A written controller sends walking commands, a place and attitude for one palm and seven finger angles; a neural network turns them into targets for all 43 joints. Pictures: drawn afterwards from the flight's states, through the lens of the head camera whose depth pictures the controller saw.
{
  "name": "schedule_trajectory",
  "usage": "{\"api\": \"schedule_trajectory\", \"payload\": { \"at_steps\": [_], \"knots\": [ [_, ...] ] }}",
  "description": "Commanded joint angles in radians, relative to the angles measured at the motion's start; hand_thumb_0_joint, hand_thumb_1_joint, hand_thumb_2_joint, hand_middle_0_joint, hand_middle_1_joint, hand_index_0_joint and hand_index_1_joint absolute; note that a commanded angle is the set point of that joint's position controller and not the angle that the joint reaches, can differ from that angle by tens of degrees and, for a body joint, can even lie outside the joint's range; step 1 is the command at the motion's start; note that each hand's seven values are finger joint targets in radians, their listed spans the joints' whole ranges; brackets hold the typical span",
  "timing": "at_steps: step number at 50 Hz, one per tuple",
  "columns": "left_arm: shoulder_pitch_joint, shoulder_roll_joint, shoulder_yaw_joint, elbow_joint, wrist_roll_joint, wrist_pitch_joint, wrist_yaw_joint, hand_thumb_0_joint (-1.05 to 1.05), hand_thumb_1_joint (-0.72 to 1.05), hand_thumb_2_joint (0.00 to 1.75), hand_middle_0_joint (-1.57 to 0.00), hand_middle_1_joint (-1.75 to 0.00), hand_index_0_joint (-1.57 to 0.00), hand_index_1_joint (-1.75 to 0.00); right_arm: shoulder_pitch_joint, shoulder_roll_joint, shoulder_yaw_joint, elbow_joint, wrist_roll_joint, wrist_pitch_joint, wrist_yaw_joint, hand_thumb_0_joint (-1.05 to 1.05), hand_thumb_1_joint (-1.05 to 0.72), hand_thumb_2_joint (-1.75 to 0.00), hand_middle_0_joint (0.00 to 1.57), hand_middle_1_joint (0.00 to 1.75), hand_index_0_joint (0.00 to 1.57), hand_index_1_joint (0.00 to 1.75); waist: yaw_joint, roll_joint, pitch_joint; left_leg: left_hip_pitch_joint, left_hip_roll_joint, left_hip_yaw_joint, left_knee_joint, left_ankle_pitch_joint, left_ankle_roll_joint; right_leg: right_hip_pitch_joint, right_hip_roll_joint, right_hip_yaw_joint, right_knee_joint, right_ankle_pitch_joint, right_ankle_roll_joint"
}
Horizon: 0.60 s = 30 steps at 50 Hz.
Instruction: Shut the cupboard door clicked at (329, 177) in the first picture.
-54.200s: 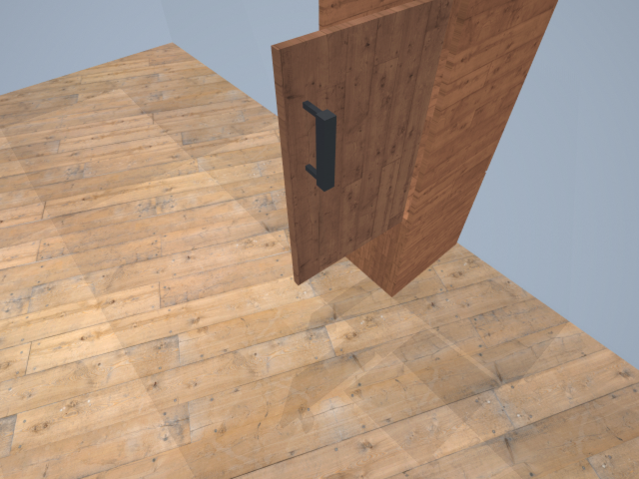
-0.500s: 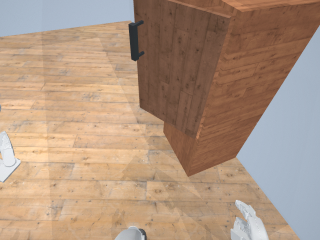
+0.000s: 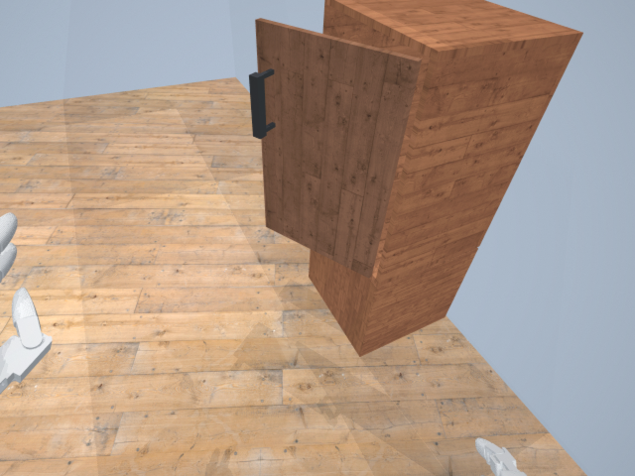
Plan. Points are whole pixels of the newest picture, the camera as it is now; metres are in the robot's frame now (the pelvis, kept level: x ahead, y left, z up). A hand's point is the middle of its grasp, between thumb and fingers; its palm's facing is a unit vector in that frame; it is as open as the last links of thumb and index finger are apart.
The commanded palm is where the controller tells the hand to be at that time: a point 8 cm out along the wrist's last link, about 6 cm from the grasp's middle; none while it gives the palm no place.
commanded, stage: stop stepping back and stand still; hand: left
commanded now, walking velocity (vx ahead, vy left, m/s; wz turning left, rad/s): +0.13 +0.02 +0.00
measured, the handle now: (264, 103) +0.87 +0.17 +0.09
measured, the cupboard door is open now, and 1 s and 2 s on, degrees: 30 30 30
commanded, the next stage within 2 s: let the arm hang, fingers relaxed in 0.44 s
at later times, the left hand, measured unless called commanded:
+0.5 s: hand (26, 336) +0.20 +0.28 +0.16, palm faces +0.44 -0.80 -0.41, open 7.4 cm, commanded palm +0.15 +0.32 +0.18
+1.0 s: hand out of the picture -0.05 +0.18 -0.18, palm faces +0.02 -0.99 -0.14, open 7.2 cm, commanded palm none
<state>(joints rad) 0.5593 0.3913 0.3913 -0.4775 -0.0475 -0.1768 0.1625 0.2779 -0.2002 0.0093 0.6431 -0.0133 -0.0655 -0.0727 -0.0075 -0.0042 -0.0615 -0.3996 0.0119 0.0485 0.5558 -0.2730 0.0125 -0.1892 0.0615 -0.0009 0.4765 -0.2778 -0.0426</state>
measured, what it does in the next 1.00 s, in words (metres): stands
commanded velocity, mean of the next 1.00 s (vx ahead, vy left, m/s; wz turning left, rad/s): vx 0.01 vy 0.00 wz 0.00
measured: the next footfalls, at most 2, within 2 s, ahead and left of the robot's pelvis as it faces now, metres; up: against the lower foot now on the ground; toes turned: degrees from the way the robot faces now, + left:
none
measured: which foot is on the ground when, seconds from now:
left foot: down 0.00-1.00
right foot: down 0.00-1.00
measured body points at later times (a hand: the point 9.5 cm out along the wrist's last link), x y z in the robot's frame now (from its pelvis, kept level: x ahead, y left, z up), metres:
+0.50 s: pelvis +0.00 +0.02 +0.00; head -0.02 +0.04 +0.45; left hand +0.17 +0.32 +0.19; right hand +0.14 -0.22 -0.09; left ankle +0.10 +0.09 -0.74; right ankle -0.01 -0.09 -0.74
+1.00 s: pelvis +0.01 +0.01 +0.00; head +0.02 +0.04 +0.45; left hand -0.05 +0.24 -0.17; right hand +0.01 -0.25 -0.13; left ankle +0.10 +0.09 -0.74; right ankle -0.02 -0.11 -0.73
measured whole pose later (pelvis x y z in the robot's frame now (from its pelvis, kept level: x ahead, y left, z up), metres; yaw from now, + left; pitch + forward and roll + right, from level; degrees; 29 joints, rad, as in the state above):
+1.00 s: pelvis +0.01 +0.01 +0.00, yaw +0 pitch -1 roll -2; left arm 0.38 0.21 -0.01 1.11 0.01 0.04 0.00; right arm 0.29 -0.22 -0.01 1.07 -0.02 0.04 -0.02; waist 0.01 -0.05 0.04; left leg -0.34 -0.03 0.02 0.44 -0.10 0.06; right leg -0.16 0.03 0.00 0.45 -0.29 -0.01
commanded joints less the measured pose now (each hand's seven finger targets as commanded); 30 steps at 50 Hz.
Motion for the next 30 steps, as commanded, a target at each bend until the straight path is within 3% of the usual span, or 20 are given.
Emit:
{"api": "schedule_trajectory", "payload": {
  "at_steps": [1,3,4,5,6,7,8,9,12,14,16,17,19,22,24,26,27,28,29,30],
  "knots": [
    [-0.183,0.194,0.11,-0.157,0.008,-0.061,0.037,0.0,0.9,0.9,-0.2,-0.3,-0.2,-0.3,-0.127,-0.127,-0.044,-0.137,0.004,-0.051,-0.016,0.0,-0.9,-0.9,0.2,0.3,0.2,0.3,-0.019,-0.083,0.074,0.094,0.03,-0.053,0.115,-0.06,0.003,-0.24,-0.267,0.29,-0.237,-0.368,-0.116],
    [-0.226,0.195,0.101,-0.149,0.016,-0.07,0.034,0.0,0.9,0.9,-0.2,-0.3,-0.2,-0.3,-0.129,-0.134,-0.046,-0.134,0.009,-0.058,-0.021,0.0,-0.9,-0.9,0.2,0.3,0.2,0.3,-0.022,-0.015,0.109,0.162,0.036,-0.065,0.021,-0.099,0.014,-0.293,-0.21,0.213,-0.166,-0.366,-0.078],
    [-0.228,0.199,0.106,-0.153,0.017,-0.076,0.031,0.0,0.9,0.9,-0.2,-0.3,-0.2,-0.3,-0.134,-0.138,-0.046,-0.133,0.005,-0.06,-0.025,0.0,-0.9,-0.9,0.2,0.3,0.2,0.3,-0.024,0.058,0.126,0.193,0.057,-0.116,-0.041,-0.18,0.027,-0.35,-0.164,0.168,-0.12,-0.396,-0.054],
    [-0.224,0.205,0.118,-0.159,0.016,-0.081,0.027,0.0,0.9,0.9,-0.2,-0.3,-0.2,-0.3,-0.143,-0.148,-0.045,-0.138,0.003,-0.064,-0.03,0.0,-0.9,-0.9,0.2,0.3,0.2,0.3,-0.023,0.161,0.146,0.169,0.102,-0.212,-0.168,-0.311,0.036,-0.357,-0.104,0.113,-0.044,-0.384,-0.023],
    [-0.204,0.188,0.112,-0.177,0.021,-0.086,0.027,0.0,0.9,0.9,-0.2,-0.3,-0.2,-0.3,-0.14,-0.143,-0.035,-0.141,0.003,-0.072,-0.03,0.0,-0.9,-0.9,0.2,0.3,0.2,0.3,-0.018,0.243,0.141,0.099,0.175,-0.351,-0.341,-0.481,0.052,-0.275,-0.031,0.033,0.086,-0.285,0.011],
    [-0.203,0.193,0.125,-0.184,0.022,-0.089,0.027,0.0,0.9,0.9,-0.2,-0.3,-0.2,-0.3,-0.143,-0.144,-0.034,-0.148,0.004,-0.079,-0.03,0.0,-0.9,-0.9,0.2,0.3,0.2,0.3,-0.007,0.275,0.12,0.005,0.236,-0.444,-0.466,-0.599,0.063,-0.16,0.004,-0.011,0.217,-0.205,0.029],
    [-0.192,0.205,0.14,-0.174,0.022,-0.09,0.024,0.0,0.9,0.9,-0.2,-0.3,-0.2,-0.3,-0.142,-0.133,-0.036,-0.153,0.001,-0.085,-0.03,0.0,-0.9,-0.9,0.2,0.3,0.2,0.3,0.004,0.239,0.107,-0.052,0.251,-0.437,-0.497,-0.589,0.059,-0.086,-0.001,-0.011,0.247,-0.165,0.03],
    [-0.161,0.194,0.137,-0.153,0.018,-0.087,0.019,0.0,0.9,0.9,-0.2,-0.3,-0.2,-0.3,-0.136,-0.127,-0.039,-0.15,-0.001,-0.089,-0.026,0.0,-0.9,-0.9,0.2,0.3,0.2,0.3,0.008,0.207,0.083,-0.077,0.238,-0.377,-0.483,-0.532,0.049,-0.021,-0.004,-0.018,0.215,-0.152,0.028],
    [-0.086,0.174,0.124,-0.159,0.017,-0.076,0.009,0.0,0.9,0.9,-0.2,-0.3,-0.2,-0.3,-0.127,-0.121,-0.041,-0.164,0.005,-0.088,-0.013,0.0,-0.9,-0.9,0.2,0.3,0.2,0.3,0.006,0.173,0.034,-0.097,0.149,-0.193,-0.398,-0.406,0.011,0.109,-0.012,-0.041,0.02,-0.129,0.019],
    [-0.057,0.189,0.141,-0.188,0.009,-0.077,0.011,0.0,0.9,0.9,-0.2,-0.3,-0.2,-0.3,-0.12,-0.12,-0.044,-0.174,0.003,-0.082,-0.005,0.0,-0.9,-0.9,0.2,0.3,0.2,0.3,-0.003,0.125,-0.001,-0.021,0.084,-0.127,-0.276,-0.279,-0.015,0.075,-0.06,0.022,-0.095,-0.114,-0.007],
    [-0.039,0.196,0.147,-0.194,0.003,-0.072,0.013,0.0,0.9,0.9,-0.2,-0.3,-0.2,-0.3,-0.13,-0.112,-0.048,-0.172,0.001,-0.07,0.001,0.0,-0.9,-0.9,0.2,0.3,0.2,0.3,-0.006,-0.026,-0.007,0.081,0.032,-0.078,-0.094,-0.142,-0.017,-0.079,-0.155,0.171,-0.206,-0.275,-0.054],
    [-0.029,0.202,0.158,-0.184,0.0,-0.07,0.016,0.0,0.9,0.9,-0.2,-0.3,-0.2,-0.3,-0.122,-0.113,-0.048,-0.163,-0.001,-0.064,0.002,0.0,-0.9,-0.9,0.2,0.3,0.2,0.3,-0.007,-0.07,0.005,0.12,0.027,-0.076,-0.007,-0.071,-0.016,-0.155,-0.213,0.249,-0.249,-0.298,-0.081],
    [-0.055,0.189,0.143,-0.18,-0.001,-0.07,0.024,0.0,0.9,0.9,-0.2,-0.3,-0.2,-0.3,-0.114,-0.115,-0.043,-0.148,0.004,-0.055,0.002,0.0,-0.9,-0.9,0.2,0.3,0.2,0.3,-0.014,-0.065,0.018,0.154,0.031,-0.08,0.044,-0.006,-0.009,-0.211,-0.25,0.262,-0.239,-0.231,-0.092],
    [-0.105,0.187,0.131,-0.148,0.002,-0.076,0.027,0.0,0.9,0.9,-0.2,-0.3,-0.2,-0.3,-0.126,-0.124,-0.043,-0.145,0.011,-0.064,-0.012,0.0,-0.9,-0.9,0.2,0.3,0.2,0.3,-0.014,0.0,0.016,0.219,0.06,-0.109,-0.07,0.023,0.007,-0.2,-0.165,0.161,-0.161,-0.133,-0.027],
    [-0.146,0.184,0.117,-0.157,0.008,-0.087,0.022,0.0,0.9,0.9,-0.2,-0.3,-0.2,-0.3,-0.143,-0.129,-0.039,-0.152,0.015,-0.071,-0.019,0.0,-0.9,-0.9,0.2,0.3,0.2,0.3,-0.012,0.096,0.048,0.2,0.113,-0.188,-0.209,-0.135,0.017,-0.189,-0.094,0.103,-0.123,-0.181,0.009],
    [-0.155,0.175,0.109,-0.161,0.019,-0.089,0.022,0.0,0.9,0.9,-0.2,-0.3,-0.2,-0.3,-0.145,-0.132,-0.028,-0.153,0.011,-0.084,-0.028,0.0,-0.9,-0.9,0.2,0.3,0.2,0.3,-0.005,0.204,0.061,0.099,0.179,-0.316,-0.413,-0.388,0.02,-0.091,-0.025,0.026,0.014,-0.139,0.036],
    [-0.138,-0.004,-0.269,0.59,0.087,0.088,-0.127,0.0,0.9,0.9,-0.2,-0.3,-0.2,-0.3,-0.184,-0.357,-0.087,0.053,0.009,-0.118,0.063,0.0,-0.9,-0.9,0.2,0.3,0.2,0.3,-0.046,0.225,0.186,-0.023,0.188,-0.368,-0.233,-0.029,0.053,-0.204,-0.084,-0.012,0.181,-0.033,0.018],
    [-0.141,-0.008,-0.25,0.626,0.075,0.176,-0.148,0.0,0.9,0.9,-0.2,-0.3,-0.2,-0.3,-0.137,-0.29,-0.077,0.051,0.011,-0.044,0.063,0.0,-0.9,-0.9,0.2,0.3,0.2,0.3,-0.023,0.165,0.09,0.03,0.198,-0.285,-0.223,0.147,0.055,-0.164,-0.099,0.034,0.203,-0.132,0.016],
    [-0.15,-0.043,-0.276,0.643,0.071,0.192,-0.153,0.0,0.9,0.9,-0.2,-0.3,-0.2,-0.3,-0.12,-0.267,-0.067,0.042,0.0,-0.03,0.059,0.0,-0.9,-0.9,0.2,0.3,0.2,0.3,-0.015,0.071,0.039,0.047,0.219,-0.304,-0.215,0.114,0.079,-0.178,-0.082,0.03,0.258,-0.199,0.017],
    [-0.169,-0.041,-0.284,0.69,0.079,0.186,-0.158,0.0,0.9,0.9,-0.2,-0.3,-0.2,-0.3,-0.106,-0.263,-0.061,0.043,-0.011,-0.023,0.053,0.0,-0.9,-0.9,0.2,0.3,0.2,0.3,-0.008,-0.017,0.001,0.109,0.221,-0.327,-0.202,0.214,0.095,-0.179,-0.079,0.035,0.26,-0.183,0.015]
  ]
}}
